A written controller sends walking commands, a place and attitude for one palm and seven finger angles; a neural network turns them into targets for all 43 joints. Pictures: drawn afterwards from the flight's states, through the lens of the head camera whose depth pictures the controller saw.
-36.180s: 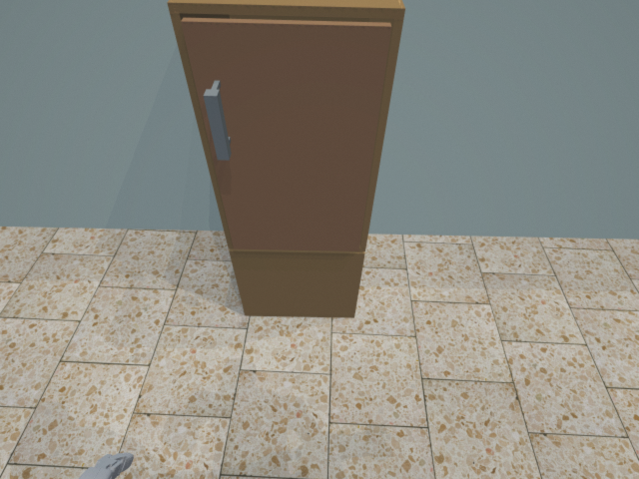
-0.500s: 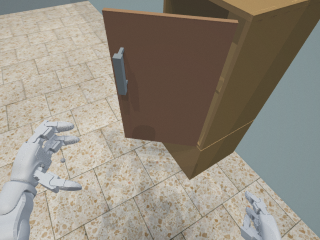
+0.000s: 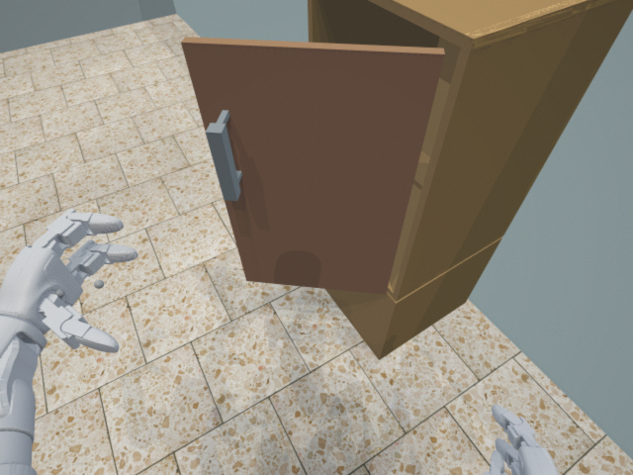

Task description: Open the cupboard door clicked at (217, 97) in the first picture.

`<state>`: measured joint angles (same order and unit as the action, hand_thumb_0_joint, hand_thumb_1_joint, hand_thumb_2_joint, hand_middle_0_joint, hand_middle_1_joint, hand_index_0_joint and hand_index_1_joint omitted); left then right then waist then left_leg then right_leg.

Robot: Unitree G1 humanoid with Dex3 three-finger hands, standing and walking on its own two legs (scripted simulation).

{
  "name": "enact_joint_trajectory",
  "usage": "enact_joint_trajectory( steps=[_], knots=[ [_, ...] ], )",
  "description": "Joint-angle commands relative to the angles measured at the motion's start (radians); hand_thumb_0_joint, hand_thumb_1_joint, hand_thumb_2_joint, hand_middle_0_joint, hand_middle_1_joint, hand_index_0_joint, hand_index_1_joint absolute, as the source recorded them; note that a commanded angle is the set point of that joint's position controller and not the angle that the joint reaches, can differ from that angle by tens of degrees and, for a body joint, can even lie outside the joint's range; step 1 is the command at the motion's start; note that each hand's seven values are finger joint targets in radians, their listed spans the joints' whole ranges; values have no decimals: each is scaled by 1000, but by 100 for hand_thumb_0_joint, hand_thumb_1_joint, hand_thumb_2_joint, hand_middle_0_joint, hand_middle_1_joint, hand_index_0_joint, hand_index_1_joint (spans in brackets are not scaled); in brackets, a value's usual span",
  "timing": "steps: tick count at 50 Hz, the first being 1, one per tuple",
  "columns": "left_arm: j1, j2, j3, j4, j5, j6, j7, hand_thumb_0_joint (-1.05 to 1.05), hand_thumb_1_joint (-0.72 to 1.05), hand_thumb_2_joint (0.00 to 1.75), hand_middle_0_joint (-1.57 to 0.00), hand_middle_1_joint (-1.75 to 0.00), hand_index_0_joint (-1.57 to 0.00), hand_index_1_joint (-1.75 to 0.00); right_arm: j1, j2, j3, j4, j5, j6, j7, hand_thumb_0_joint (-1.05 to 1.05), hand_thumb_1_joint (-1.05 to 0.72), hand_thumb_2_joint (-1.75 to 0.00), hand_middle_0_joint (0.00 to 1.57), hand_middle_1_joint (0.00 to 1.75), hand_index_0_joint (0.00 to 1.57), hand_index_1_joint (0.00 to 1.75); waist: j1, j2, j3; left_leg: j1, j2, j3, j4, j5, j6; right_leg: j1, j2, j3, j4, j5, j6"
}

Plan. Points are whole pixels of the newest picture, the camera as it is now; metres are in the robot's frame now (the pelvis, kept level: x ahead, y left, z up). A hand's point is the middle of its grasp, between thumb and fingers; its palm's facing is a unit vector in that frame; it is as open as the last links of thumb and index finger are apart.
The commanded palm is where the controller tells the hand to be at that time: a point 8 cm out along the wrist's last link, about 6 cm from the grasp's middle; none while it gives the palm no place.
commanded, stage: raise the hand with hooked fingers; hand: left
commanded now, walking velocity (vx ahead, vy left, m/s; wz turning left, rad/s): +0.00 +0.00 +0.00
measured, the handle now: (228, 156) +0.57 +0.19 +0.08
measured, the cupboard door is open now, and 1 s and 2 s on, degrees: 51 51 51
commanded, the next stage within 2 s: move the hooked fingers beside the handle in 0.36 s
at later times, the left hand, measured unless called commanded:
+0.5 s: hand (101, 297) +0.28 +0.27 +0.10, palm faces -0.01 -1.00 -0.05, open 14.0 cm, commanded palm +0.26 +0.31 +0.10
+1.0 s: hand (138, 242) +0.37 +0.26 +0.09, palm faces -0.04 -1.00 -0.03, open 14.0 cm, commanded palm +0.35 +0.31 +0.10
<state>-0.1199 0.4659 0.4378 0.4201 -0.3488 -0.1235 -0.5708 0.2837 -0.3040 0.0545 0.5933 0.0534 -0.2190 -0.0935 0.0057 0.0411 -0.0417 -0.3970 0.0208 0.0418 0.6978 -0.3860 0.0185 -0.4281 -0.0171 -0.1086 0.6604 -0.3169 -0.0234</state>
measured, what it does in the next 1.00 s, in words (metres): stands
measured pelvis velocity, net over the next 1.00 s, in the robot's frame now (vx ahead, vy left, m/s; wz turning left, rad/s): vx -0.01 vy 0.01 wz -0.02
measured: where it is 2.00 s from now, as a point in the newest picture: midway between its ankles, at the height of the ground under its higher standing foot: outside the picture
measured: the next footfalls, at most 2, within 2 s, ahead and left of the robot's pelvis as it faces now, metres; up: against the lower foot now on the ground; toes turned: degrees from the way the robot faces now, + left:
none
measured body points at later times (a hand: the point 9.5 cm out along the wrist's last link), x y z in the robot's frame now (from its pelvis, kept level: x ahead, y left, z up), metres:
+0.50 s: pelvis -0.01 +0.00 +0.00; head +0.01 -0.01 +0.45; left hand +0.28 +0.32 +0.11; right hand +0.15 -0.25 -0.08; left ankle -0.02 +0.10 -0.72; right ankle +0.01 -0.11 -0.72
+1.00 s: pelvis -0.01 +0.01 +0.00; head +0.05 +0.01 +0.44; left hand +0.37 +0.31 +0.09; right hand +0.09 -0.26 -0.10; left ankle -0.02 +0.10 -0.72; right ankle +0.01 -0.11 -0.72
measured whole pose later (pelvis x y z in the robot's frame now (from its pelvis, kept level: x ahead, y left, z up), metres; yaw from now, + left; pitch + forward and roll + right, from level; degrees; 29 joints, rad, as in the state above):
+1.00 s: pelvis -0.01 +0.01 +0.00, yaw -1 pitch +8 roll -1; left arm -0.42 0.50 0.44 0.74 -0.25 -0.20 -0.50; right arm 0.34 -0.30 0.05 0.59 0.04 -0.17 -0.08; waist -0.05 0.01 -0.03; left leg -0.48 0.02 0.07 0.72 -0.38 0.03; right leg -0.53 -0.02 -0.08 0.69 -0.30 -0.02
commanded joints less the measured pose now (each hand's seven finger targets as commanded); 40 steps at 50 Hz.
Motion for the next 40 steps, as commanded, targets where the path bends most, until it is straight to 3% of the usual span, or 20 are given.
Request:
enact_joint_trajectory(
  steps=[1, 3, 6, 9, 10, 12, 15, 17, 21, 22, 24, 25, 27, 28, 30, 34, 37, 38, 40],
  knots=[
    [-181, 272, 125, -198, -37, -73, 7, 0, -50, 30, -30, -120, -30, -120, -58, -132, -56, -155, -5, -56, 2, 0, -90, -90, 20, 30, 20, 30, 23, -35, -212, 28, -22, -50, -90, 317, 6, 167, 14, 81, -67, 290, -3],
    [-195, 292, 155, -241, -36, -104, 29, 0, -50, 30, -30, -120, -30, -120, -55, -126, -59, -159, -8, -56, 3, 0, -90, -90, 20, 30, 20, 30, 26, 7, -260, 47, -24, -44, -92, 335, 7, 190, 12, 85, -61, 308, -3],
    [-221, 298, 154, -284, -24, -133, 58, 0, -50, 30, -30, -120, -30, -120, -53, -120, -56, -155, -12, -58, 2, 0, -90, -90, 20, 30, 20, 30, 22, 58, -256, 66, -20, -40, -96, 331, 6, 188, 14, 86, -59, 298, -6],
    [-210, 244, 113, -234, -20, -132, 60, 0, -50, 30, -30, -120, -30, -120, -53, -117, -58, -145, -6, -57, -6, 0, -90, -90, 20, 30, 20, 30, 5, 42, -208, 50, -21, -37, -106, 267, 8, 153, 12, 89, -82, 237, 0],
    [-209, 239, 107, -219, -17, -127, 57, 0, -50, 30, -30, -120, -30, -120, -57, -119, -57, -143, -4, -58, -8, 0, -90, -90, 20, 30, 20, 30, 4, 64, -188, 43, -21, -36, -108, 247, 7, 142, 11, 92, -89, 216, -1],
    [-217, 238, 95, -183, -21, -107, 35, 0, -50, 30, -30, -120, -30, -120, -61, -125, -55, -145, -2, -54, -11, 0, -90, -90, 20, 30, 20, 30, 0, 10, -171, 23, -20, -37, -106, 230, 11, 147, 8, 104, -96, 204, 3],
    [-217, 239, 93, -172, -19, -93, 21, 0, -50, 30, -30, -120, -30, -120, -64, -125, -55, -146, 1, -55, -16, 0, -90, -90, 20, 30, 20, 30, 5, 29, -187, 27, -23, -38, -108, 222, 10, 147, 6, 104, -100, 185, 1],
    [-224, 252, 102, -169, -28, -93, 12, 0, -50, 30, -30, -120, -30, -120, -64, -127, -54, -149, -1, -53, -15, 0, -90, -90, 20, 30, 20, 30, 5, -18, -188, 13, -22, -42, -104, 221, 11, 156, 7, 110, -99, 183, 3],
    [-243, 268, 114, -216, -31, -121, 24, 0, -50, 30, -30, -120, -30, -120, -66, -124, -51, -151, -5, -60, -13, 0, -90, -90, 20, 30, 20, 30, 11, 14, -215, 39, -22, -44, -103, 238, 9, 165, 12, 104, -87, 196, -1],
    [-251, 270, 116, -223, -26, -124, 28, 0, -50, 30, -30, -120, -30, -120, -69, -120, -51, -151, -4, -62, -14, 0, -90, -90, 20, 30, 20, 30, 14, 46, -221, 45, -22, -45, -109, 235, 8, 157, 13, 99, -88, 190, -3],
    [-248, 257, 114, -177, -25, -124, 36, 0, -50, 30, -30, -120, -30, -120, -65, -120, -49, -143, -3, -62, -18, 0, -90, -90, 20, 30, 20, 30, 1, 11, -180, 31, -20, -47, -113, 209, 7, 131, 15, 92, -95, 164, 0],
    [-312, 235, 81, -165, -20, -126, 37, 0, -50, 30, -30, -120, -30, -120, -66, -122, -48, -136, -1, -61, -21, 0, -90, -90, 20, 30, 20, 30, -16, -2, -161, 24, -20, -51, -117, 189, 7, 110, 15, 88, -97, 144, 2],
    [-408, 232, 51, -115, -14, -117, 30, 0, -50, 30, -30, -120, -30, -120, -63, -127, -46, -122, 1, -57, -27, 0, -90, -90, 20, 30, 20, 30, -35, 13, -129, 14, -19, -50, -112, 143, 8, 70, 14, 102, -108, 90, 3],
    [-438, 251, 62, -70, -9, -114, 31, 0, -50, 30, -30, -120, -30, -120, -50, -131, -48, -110, 3, -54, -32, 0, -90, -90, 20, 30, 20, 30, -42, -10, -122, 8, -17, -54, -113, 126, 8, 60, 14, 98, -111, 65, 4],
    [-496, 262, 48, -33, 10, -116, 28, 0, -50, 30, -30, -120, -30, -120, -41, -136, -47, -102, 3, -54, -37, 0, -90, -90, 20, 30, 20, 30, -45, 13, -151, 5, -20, -57, -109, 119, 6, 60, 9, 100, -106, 51, 2],
    [-568, 261, 14, -58, 36, -142, 29, 0, -50, 30, -30, -120, -30, -120, -26, -131, -48, -105, -3, -58, -36, 0, -90, -90, 20, 30, 20, 30, -32, 95, -288, 80, -21, -68, -101, 219, 1, 89, 14, 82, -65, 158, -11],
    [-535, 264, 33, -9, 27, -145, 41, 0, -50, 30, -30, -120, -30, -120, -6, -134, -51, -103, -7, -51, -25, 0, -90, -90, 20, 30, 20, 30, -23, 31, -302, 72, -16, -76, -96, 288, -4, 99, 22, 69, -48, 228, -11],
    [-534, 237, 15, 26, 25, -138, 44, 0, -50, 30, -30, -120, -30, -120, -6, -135, -49, -104, -6, -46, -22, 0, -90, -90, 20, 30, 20, 30, -27, 11, -280, 57, -16, -73, -98, 278, -4, 87, 21, 65, -48, 227, -9],
    [-528, 281, 63, 108, 33, -121, 58, 0, -50, 30, -30, -120, -30, -120, 6, -144, -52, -96, -7, -32, -17, 0, -90, -90, 20, 30, 20, 30, -21, -9, -239, 0, -17, -65, -100, 262, -5, 88, 15, 67, -49, 225, -7]
  ],
)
